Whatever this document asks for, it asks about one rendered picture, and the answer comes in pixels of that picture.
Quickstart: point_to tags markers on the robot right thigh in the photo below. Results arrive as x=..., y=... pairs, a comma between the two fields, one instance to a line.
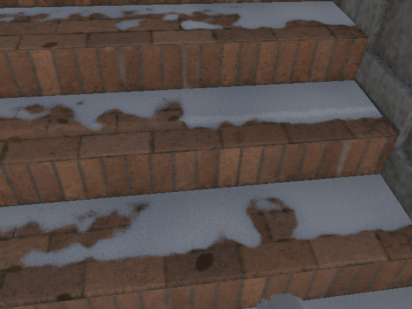
x=281, y=301

